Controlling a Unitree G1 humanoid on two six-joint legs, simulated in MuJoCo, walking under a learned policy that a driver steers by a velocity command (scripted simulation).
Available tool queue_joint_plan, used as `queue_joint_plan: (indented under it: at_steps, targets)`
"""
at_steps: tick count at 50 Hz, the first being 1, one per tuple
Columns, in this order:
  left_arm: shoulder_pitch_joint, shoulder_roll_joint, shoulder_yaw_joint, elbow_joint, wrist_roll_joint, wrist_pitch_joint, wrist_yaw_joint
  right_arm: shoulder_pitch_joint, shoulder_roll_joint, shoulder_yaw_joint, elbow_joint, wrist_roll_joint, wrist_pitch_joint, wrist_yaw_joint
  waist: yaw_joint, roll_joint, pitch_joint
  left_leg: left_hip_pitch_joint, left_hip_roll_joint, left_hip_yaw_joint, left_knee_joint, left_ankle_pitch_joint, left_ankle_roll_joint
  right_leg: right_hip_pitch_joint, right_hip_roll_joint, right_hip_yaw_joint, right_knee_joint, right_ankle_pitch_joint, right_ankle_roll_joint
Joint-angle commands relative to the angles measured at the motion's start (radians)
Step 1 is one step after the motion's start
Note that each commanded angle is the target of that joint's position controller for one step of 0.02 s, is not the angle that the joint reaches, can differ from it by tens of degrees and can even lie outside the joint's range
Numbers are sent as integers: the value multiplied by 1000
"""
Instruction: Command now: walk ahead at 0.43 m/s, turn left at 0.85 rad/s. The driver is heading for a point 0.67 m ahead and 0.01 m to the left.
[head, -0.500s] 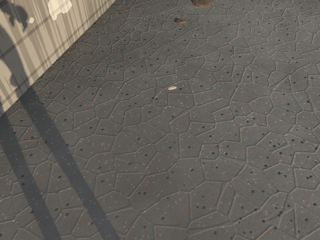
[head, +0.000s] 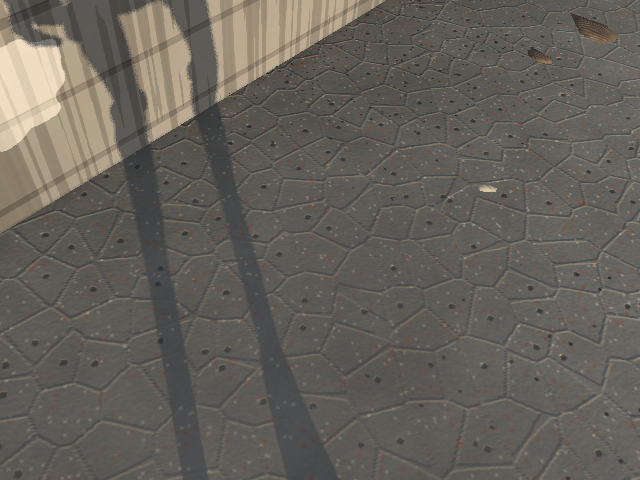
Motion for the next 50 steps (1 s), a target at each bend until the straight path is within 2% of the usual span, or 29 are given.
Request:
queue_joint_plan:
  at_steps: [1, 5, 6, 9, 13, 17, 18, 19, 20, 21, 22, 23, 25, 27, 31, 33, 35, 37, 39, 40, 41, 42, 43, 44, 45, 46, 47, 49, 50]
  targets:
    - [-114, 120, 36, -106, 17, -69, -11, 17, -180, -38, -77, -4, -31, -27, -4, 146, -16, 208, 256, -534, -449, -396, 139, -286, -36, 78, -67, 185, -5]
    - [-124, 70, 24, -79, 17, -86, -14, 84, -169, -31, -66, -6, -36, -51, -12, 137, -28, 191, 187, -439, -441, -199, 127, -222, 23, 47, -233, 375, 54]
    - [-67, 29, -8, -38, 109, -16, -41, 104, -227, -54, -16, -51, -10, -19, -13, 191, -31, 149, 121, -385, -427, -206, 104, -200, 12, -14, -209, 351, 74]
    - [-148, 55, -7, -71, 70, 27, -46, 134, -175, -43, -21, -36, 2, 12, -48, 211, 20, 81, 111, -438, -434, -216, 119, -194, 11, -24, -268, 330, 123]
    - [-250, 68, -16, -95, 54, 1, -43, 154, -194, -50, -9, -39, -10, 1, -95, 215, 25, 170, 136, -491, -402, -174, 134, -178, 10, -14, -455, 326, 114]
    - [-131, 90, -11, -73, 44, -24, -32, 98, -180, -41, 4, -38, -36, -7, -21, 214, 11, 115, 186, -515, -387, -55, 111, 122, -6, -31, -588, 293, 30]
    - [-7, 113, 1, -41, 50, -34, -21, 77, -175, -37, 10, -39, -43, -7, 53, 182, -27, 79, 157, -477, -270, 147, 91, 288, 10, -39, -627, 266, 5]
    - [199, 174, 22, 13, 64, -47, -4, 62, -142, -26, 13, -40, -53, -3, 155, 68, -141, -13, 78, -370, 28, 298, 64, 545, -43, 28, -632, 182, -21]
    - [379, 294, 47, 35, 87, -49, 11, 60, -61, -3, -31, -16, -65, -4, 203, -225, -286, -230, -55, -205, 407, 98, 15, 770, -276, 437, -779, -340, -77]
    - [314, 297, 50, 43, 82, -47, -2, 70, -40, 11, -47, -10, -67, -11, 130, -338, -221, -453, -105, -161, 582, -132, 6, 740, -376, 839, -944, -490, -118]
    - [229, 186, 27, 27, 76, -43, -10, 40, -83, 10, -12, -32, -57, -14, 95, -120, -103, -499, -33, -176, 672, -36, 19, 641, -368, 739, -894, -419, -133]
    - [216, 124, 12, 32, 66, -46, -14, -1, -100, 8, -1, -54, -56, 1, 88, -9, -71, -476, 1, -164, 653, 27, 17, 570, -315, 579, -865, -295, -132]
    - [249, 72, -12, 74, 65, -61, -12, -67, -89, 13, -7, -74, -52, 28, 73, -26, -8, -459, 40, -162, 576, 72, 7, 479, -223, 386, -909, -137, -122]
    - [290, 56, -21, 115, 53, -79, -13, -97, -69, 25, -12, -72, -42, 41, 60, -80, 30, -487, 36, -156, 547, 95, -7, 466, -191, 305, -935, -1, -122]
    - [352, 62, -29, 168, 31, -100, -20, -288, -56, 47, -77, -78, -44, 50, 63, -44, 93, -549, 27, -58, 388, 186, -30, 437, -158, 126, -1002, 399, -138]
    - [363, 47, -38, 192, 20, -101, -19, -399, -25, 74, -120, -83, -53, 64, 65, -33, 108, -392, 62, 84, 177, 276, -37, 339, -122, 78, -1063, 590, -144]
    - [386, 89, -33, 222, 17, -103, -15, -444, 3, 91, -133, -70, -60, 67, 68, -30, 109, -210, 38, 114, 67, 330, -19, 302, -147, 69, -1103, 810, -153]
    - [375, 161, -21, 240, 19, -101, -11, -369, -38, 77, -104, -71, -59, 41, 12, -50, 40, -77, -24, 127, 9, 291, 0, 412, -157, 31, -964, 1273, -143]
    - [383, 183, -17, 265, 17, -89, 1, -94, -100, 50, -8, -85, -65, 5, -109, -87, -126, 232, -70, 110, -60, 306, 25, 442, -148, 23, -603, 1477, -95]
    - [350, 168, -22, 261, 10, -85, 5, 80, -138, 32, 50, -95, -68, -17, -189, -98, -206, 445, 14, 48, -108, 393, 44, 343, -111, 10, -360, 1319, -70]
    - [376, 66, -41, 233, 18, -82, 7, 197, -211, 10, 86, -116, -70, -32, -171, 60, -325, 668, 268, -164, -46, 519, 68, 157, -8, -33, -5, 574, -62]
    - [525, -60, -84, 240, 0, -90, -1, 150, -214, 9, 40, -46, -81, -19, -87, 329, -560, 946, 510, -682, -90, 713, 270, -136, 123, 149, 332, -100, -16]
    - [438, 79, -48, 241, -20, -91, -4, 92, -154, 11, 37, -25, -70, -17, -122, 160, -492, 806, 452, -593, -155, 766, 267, -149, 66, 181, 349, -65, -2]
    - [326, 104, -39, 194, -40, -89, 0, 11, -118, 18, 33, -26, -76, -16, -84, 120, -301, 651, 403, -406, -174, 870, 243, -182, 15, 132, 288, -30, 11]
    - [259, 91, -42, 178, -31, -87, 5, -43, -100, 21, 45, -31, -86, -10, -47, 26, -184, 488, 354, -314, -222, 895, 214, -179, -22, 87, 233, 4, 24]
    - [227, 78, -38, 169, -18, -78, 7, -78, -78, 25, 46, -32, -95, -9, -15, 10, -127, 386, 321, -256, -269, 882, 194, -166, -45, 71, 175, 44, 29]
    - [229, 51, -42, 168, -14, -65, 4, -89, -65, 30, 58, -39, -97, -8, 15, 30, -96, 292, 303, -214, -325, 879, 183, -114, -55, 63, 157, 69, 32]
    - [255, -19, -60, 156, 0, -44, 0, -103, -51, 35, 83, -24, -106, 1, 62, 78, -79, 194, 284, -142, -371, 941, 175, -65, -64, 45, 42, 114, 37]
    - [227, -20, -63, 138, 7, -41, -1, -133, -54, 36, 91, -18, -108, 0, 77, 87, -52, 122, 257, -87, -392, 975, 162, -39, -60, 22, -51, 148, 42]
